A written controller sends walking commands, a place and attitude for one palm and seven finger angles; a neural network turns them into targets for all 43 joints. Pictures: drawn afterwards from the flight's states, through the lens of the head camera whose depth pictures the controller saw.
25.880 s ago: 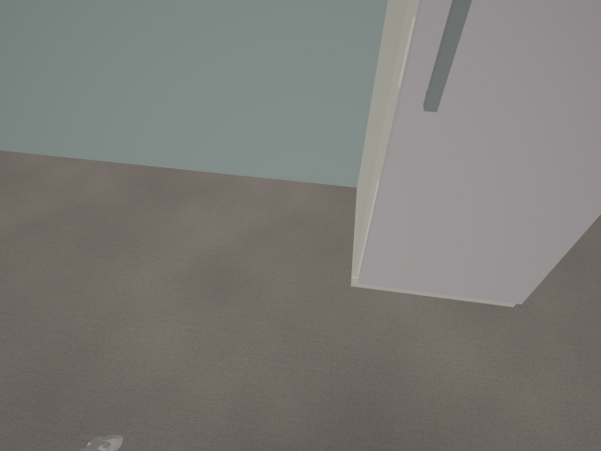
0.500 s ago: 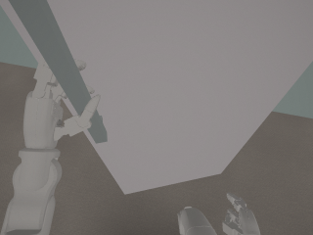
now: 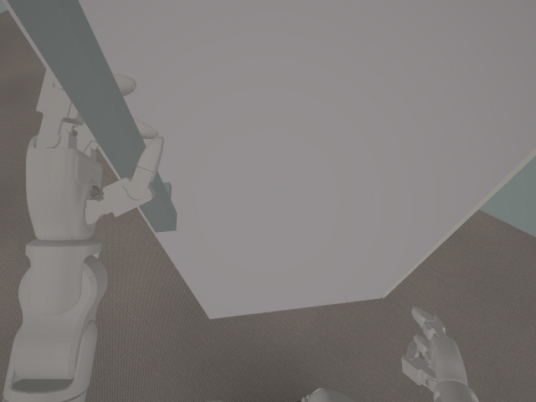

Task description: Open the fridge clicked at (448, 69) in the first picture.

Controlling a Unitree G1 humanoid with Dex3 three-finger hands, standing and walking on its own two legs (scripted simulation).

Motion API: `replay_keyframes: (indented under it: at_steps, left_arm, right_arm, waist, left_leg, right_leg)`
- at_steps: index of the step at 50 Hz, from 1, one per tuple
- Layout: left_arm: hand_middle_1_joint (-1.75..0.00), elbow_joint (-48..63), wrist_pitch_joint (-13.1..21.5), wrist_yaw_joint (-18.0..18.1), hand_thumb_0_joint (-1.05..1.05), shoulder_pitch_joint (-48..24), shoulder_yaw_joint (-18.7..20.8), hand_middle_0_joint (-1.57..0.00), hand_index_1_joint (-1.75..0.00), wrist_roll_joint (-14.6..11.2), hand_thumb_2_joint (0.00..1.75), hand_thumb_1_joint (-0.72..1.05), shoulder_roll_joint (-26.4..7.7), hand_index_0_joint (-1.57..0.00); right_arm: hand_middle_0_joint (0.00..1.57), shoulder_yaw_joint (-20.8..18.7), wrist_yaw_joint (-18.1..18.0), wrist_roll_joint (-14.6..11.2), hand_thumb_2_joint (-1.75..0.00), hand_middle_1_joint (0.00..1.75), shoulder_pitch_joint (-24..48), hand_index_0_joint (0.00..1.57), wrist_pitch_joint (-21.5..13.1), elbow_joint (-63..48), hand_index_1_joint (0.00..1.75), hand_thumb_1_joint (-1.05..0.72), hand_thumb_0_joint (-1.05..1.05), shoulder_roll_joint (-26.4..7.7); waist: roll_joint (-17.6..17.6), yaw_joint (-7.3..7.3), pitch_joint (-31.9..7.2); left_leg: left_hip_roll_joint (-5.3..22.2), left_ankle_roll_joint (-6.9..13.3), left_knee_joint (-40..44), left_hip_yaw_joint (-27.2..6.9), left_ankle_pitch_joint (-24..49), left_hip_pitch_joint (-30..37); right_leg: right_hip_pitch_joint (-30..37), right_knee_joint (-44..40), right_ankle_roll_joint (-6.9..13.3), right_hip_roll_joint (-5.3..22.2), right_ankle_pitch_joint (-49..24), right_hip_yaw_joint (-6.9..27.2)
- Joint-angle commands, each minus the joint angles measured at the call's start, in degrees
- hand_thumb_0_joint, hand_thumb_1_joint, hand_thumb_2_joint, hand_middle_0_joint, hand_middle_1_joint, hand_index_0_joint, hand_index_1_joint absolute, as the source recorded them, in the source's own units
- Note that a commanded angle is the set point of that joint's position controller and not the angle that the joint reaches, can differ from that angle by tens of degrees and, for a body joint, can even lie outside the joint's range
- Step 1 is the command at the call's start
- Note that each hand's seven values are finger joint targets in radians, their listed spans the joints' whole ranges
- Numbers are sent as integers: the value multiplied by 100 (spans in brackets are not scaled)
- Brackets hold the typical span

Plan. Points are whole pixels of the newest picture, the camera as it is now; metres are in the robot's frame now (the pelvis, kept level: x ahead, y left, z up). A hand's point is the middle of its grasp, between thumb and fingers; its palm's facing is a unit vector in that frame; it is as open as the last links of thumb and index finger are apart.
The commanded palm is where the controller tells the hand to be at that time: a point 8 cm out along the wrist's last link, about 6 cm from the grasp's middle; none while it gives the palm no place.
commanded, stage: walk backward, drawing the door open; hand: left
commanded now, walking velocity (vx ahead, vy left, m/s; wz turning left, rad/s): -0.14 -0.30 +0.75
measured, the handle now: (121, 116) +0.35 +0.15 +0.25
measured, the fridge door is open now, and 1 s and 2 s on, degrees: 42 75 69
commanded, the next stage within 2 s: stop walking and hold the door back in 0.86 s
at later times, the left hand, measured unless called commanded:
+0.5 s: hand (186, 315) +0.18 +0.07 +0.22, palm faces +0.55 -0.81 -0.20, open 7.5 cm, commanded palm +0.12 +0.10 +0.21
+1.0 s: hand out of the picture +0.07 -0.03 +0.22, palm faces +0.84 -0.51 -0.19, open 7.4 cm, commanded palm +0.02 +0.00 +0.20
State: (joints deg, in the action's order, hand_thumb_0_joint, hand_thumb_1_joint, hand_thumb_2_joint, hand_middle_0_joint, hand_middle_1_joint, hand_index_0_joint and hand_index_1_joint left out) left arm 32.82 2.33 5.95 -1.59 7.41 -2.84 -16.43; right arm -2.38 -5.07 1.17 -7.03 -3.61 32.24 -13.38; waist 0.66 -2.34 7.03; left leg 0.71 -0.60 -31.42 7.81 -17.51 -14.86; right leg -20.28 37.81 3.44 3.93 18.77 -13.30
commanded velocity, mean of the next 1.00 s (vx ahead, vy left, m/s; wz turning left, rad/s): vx -0.13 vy -0.19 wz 0.65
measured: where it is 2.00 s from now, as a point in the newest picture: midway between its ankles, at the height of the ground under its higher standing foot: outside the picture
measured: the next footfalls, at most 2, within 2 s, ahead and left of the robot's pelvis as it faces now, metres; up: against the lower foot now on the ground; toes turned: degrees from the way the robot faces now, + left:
right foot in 0.34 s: +0.05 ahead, -0.29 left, +0.00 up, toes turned +13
left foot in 0.64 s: -0.07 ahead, -0.12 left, +0.00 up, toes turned +35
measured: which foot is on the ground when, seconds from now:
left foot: down 0.00-0.34, up 0.36-0.62, down 0.64-0.96, up 0.98-1.00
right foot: down 0.00-0.00, up 0.02-0.32, down 0.34-0.64, up 0.66-0.94, down 0.96-1.00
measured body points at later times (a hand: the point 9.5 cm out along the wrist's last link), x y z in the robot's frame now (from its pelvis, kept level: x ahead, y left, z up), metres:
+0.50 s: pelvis -0.05 -0.20 +0.01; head +0.02 -0.19 +0.45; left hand +0.14 +0.11 +0.23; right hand +0.20 -0.37 -0.10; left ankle -0.10 -0.09 -0.64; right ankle +0.01 -0.30 -0.73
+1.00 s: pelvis -0.04 -0.38 -0.01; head +0.01 -0.35 +0.44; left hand +0.02 -0.01 +0.23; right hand +0.23 -0.40 -0.11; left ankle -0.11 -0.18 -0.70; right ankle +0.07 -0.47 -0.73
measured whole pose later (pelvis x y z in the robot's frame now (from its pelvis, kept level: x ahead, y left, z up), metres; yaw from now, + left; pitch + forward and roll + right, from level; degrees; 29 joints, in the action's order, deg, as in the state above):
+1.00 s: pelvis -0.04 -0.38 -0.01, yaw +40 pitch -2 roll -2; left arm 24.7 2.4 6.8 -3.0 15.6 -6.0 -18.2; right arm 1.6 -1.5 -1.0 -6.3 -4.7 35.9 -8.5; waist -3.7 0.9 8.3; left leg 6.1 -3.7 -46.3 -9.6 -22.8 -27.2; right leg -16.6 33.7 -2.2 0.6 14.0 -2.6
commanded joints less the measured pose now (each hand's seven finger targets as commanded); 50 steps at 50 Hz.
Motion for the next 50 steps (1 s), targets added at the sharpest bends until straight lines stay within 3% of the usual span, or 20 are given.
replay_keyframes:
  at_steps: [1, 3, 7, 11, 14, 16, 17, 18, 20, 23, 29, 30, 32, 33, 39, 42, 46, 47, 48, 50]
  left_arm:
    - [-140, 1262, 1151, -7, 0, -1647, 437, -45, -140, 166, 90, 90, -700, -45]
    - [-140, 1910, 1139, -209, 0, -2074, 625, -45, -140, 145, 90, 90, -997, -45]
    - [-140, 1239, 840, -212, 0, -1868, 316, -45, -140, 41, 90, 90, -476, -45]
    - [-140, 985, 682, -186, 0, -1975, 571, -45, -140, -52, 90, 90, -710, -45]
    - [-140, 839, 690, -98, 0, -1976, 811, -45, -140, -142, 90, 90, -824, -45]
    - [-140, 873, 657, -15, 0, -1902, 1153, -45, -140, -129, 90, 90, -1278, -45]
    - [-140, 1000, 625, 23, 0, -1731, 1323, -45, -140, -100, 90, 90, -1550, -45]
    - [-140, 1000, 674, 41, 0, -1682, 1454, -45, -140, -50, 90, 90, -1636, -45]
    - [-140, 1119, 715, 43, 0, -1454, 1576, -45, -140, -107, 90, 90, -1548, -45]
    - [-140, 1214, 844, 125, 0, -1053, 1465, -45, -140, -148, 90, 90, -1275, -45]
    - [-140, 1305, 807, 141, 0, -998, 1038, -45, -140, -160, 90, 90, -976, -45]
    - [-140, 1330, 804, 145, 0, -1150, 923, -45, -140, -192, 90, 90, -923, -45]
    - [-140, 1591, 972, 76, 0, -1320, 619, -45, -140, -169, 90, 90, -863, -45]
    - [-140, 1341, 1015, -12, 0, -1291, 861, -45, -140, 23, 90, 90, -1080, -45]
    - [-140, 1227, 772, -47, 0, -1357, 714, -45, -140, -62, 90, 90, -818, -45]
    - [-140, 1066, 711, -22, 0, -1454, 738, -45, -140, -157, 90, 90, -817, -45]
    - [-140, 864, 622, 54, 0, -1396, 1173, -45, -140, -210, 90, 90, -1183, -45]
    - [-140, 946, 594, 75, 0, -1419, 1187, -45, -140, -189, 90, 90, -1284, -45]
    - [-140, 1006, 561, 97, 0, -1359, 1474, -45, -140, -130, 90, 90, -1700, -45]
    - [-140, -774, 407, 148, 0, -1606, 1403, -45, -140, -26, 90, 90, -1400, -45]
  right_arm:
    - [20, -205, 136, 59, -90, 30, -116, 20, -321, -677, 30, -90, 0, -479]
    - [20, -173, 209, -11, -90, 30, 496, 20, -424, -616, 30, -90, 0, -399]
    - [20, -280, 259, -138, -90, 30, 299, 20, -464, -330, 30, -90, 0, -449]
    - [20, -188, 263, -236, -90, 30, 230, 20, -499, -415, 30, -90, 0, -474]
    - [20, -127, 307, -279, -90, 30, 518, 20, -506, -552, 30, -90, 0, -406]
    - [20, -68, 281, -353, -90, 30, 296, 20, -483, -482, 30, -90, 0, -190]
    - [20, -37, 237, -308, -90, 30, 523, 20, -414, -598, 30, -90, 0, -11]
    - [20, -9, 159, -229, -90, 30, 699, 20, -414, -583, 30, -90, 0, -57]
    - [20, -118, 127, -206, -90, 30, 819, 20, -335, -585, 30, -90, 0, -247]
    - [20, 64, 72, -146, -90, 30, 786, 20, -144, -634, 30, -90, 0, -61]
    - [20, -29, -52, -69, -90, 30, 267, 20, -124, -689, 30, -90, 0, -167]
    - [20, -74, -66, -87, -90, 30, 59, 20, -128, -681, 30, -90, 0, -226]
    - [20, -147, 16, -72, -90, 30, 123, 20, -239, -719, 30, -90, 0, -550]
    - [20, -72, 174, -68, -90, 30, 191, 20, -327, -556, 30, -90, 0, -425]
    - [20, -190, 283, -210, -90, 30, 177, 20, -448, -378, 30, -90, 0, -450]
    - [20, -117, 268, -245, -90, 30, 205, 20, -481, -457, 30, -90, 0, -436]
    - [20, -79, 260, -289, -90, 30, 341, 20, -462, -560, 30, -90, 0, -428]
    - [20, -19, 260, -307, -90, 30, 290, 20, -417, -578, 30, -90, 0, -229]
    - [20, -7, 218, -261, -90, 30, 500, 20, -352, -666, 30, -90, 0, -91]
    - [20, 22, 81, -173, -90, 30, 354, 20, -305, -340, 30, -90, 0, -300]
  waist:
    - [-1330, 55, -2411]
    - [-582, 84, -1911]
    - [-1141, 138, -1637]
    - [-1944, 69, -1733]
    - [-1803, 252, -1765]
    - [53, 207, -1888]
    - [1620, 257, -1929]
    - [1686, 453, -1991]
    - [1334, 303, -1784]
    - [744, 329, -1844]
    - [588, 150, -2221]
    - [157, -55, -2372]
    - [-1958, 128, -2356]
    - [-1317, 207, -2227]
    - [-1530, 151, -1823]
    - [-1963, 117, -1780]
    - [-965, 273, -1718]
    - [190, 201, -1772]
    - [1883, 288, -1736]
    - [1198, 326, -1773]
  left_leg:
    - [3259, 1654, 772, -4459, 7180, 3508]
    - [2908, 1473, 766, -3615, 5348, 2516]
    - [1693, 678, 849, -1645, 3335, 1002]
    - [1440, 741, 1127, -1739, 1940, 538]
    - [1290, 562, 569, -1930, 1230, -280]
    - [137, 7, -950, -1064, -449, -298]
    - [-250, -164, -2697, -722, -1725, -1342]
    - [-189, -93, -4268, -960, -2129, -1551]
    - [165, -202, -4964, -1145, -1672, -1835]
    - [223, -220, -3281, -602, -1654, -1543]
    - [78, -133, 150, -32, -286, 2]
    - [219, -38, 765, -277, 686, 1104]
    - [2942, 1221, 1022, -4083, 6055, 2770]
    - [3012, 1438, 768, -3828, 6267, 2772]
    - [1606, 700, 812, -1703, 3399, 947]
    - [1546, 756, 980, -1838, 2199, 405]
    - [879, 330, 253, -1530, 91, -549]
    - [229, 34, -775, -1143, -718, -646]
    - [-332, -199, -2745, -600, -1617, -1408]
    - [88, -147, -4543, -1358, -1396, -1845]
  right_leg:
    - [-2127, 3278, -637, -229, 1931, 1468]
    - [-2327, 3224, -545, 44, 1237, 1945]
    - [-744, 1933, -689, -167, -81, 1584]
    - [156, 906, -832, -434, 43, 1137]
    - [1482, -631, -899, -599, 37, 941]
    - [1736, -2118, -700, 96, -991, 1291]
    - [1752, -2178, -143, 1407, -1448, 2420]
    - [1225, -2168, 368, 2025, -1738, 2801]
    - [1307, -1723, 598, 1942, -1859, 2513]
    - [2013, -1198, 556, 1555, -3493, 1247]
    - [1615, -387, 288, 1261, -3773, 770]
    - [816, 432, 22, 1054, -3328, 579]
    - [-1840, 2438, -667, -171, 1765, 966]
    - [-2044, 2826, -556, -157, 1668, 1505]
    - [-475, 1462, -728, -245, 71, 1376]
    - [194, 803, -757, -404, 293, 1192]
    - [1692, -1305, -830, -504, -640, 930]
    - [1605, -2094, -604, 201, -728, 1434]
    - [1274, -2445, -22, 1501, -716, 2769]
    - [950, -2177, 327, 2057, -530, 2950]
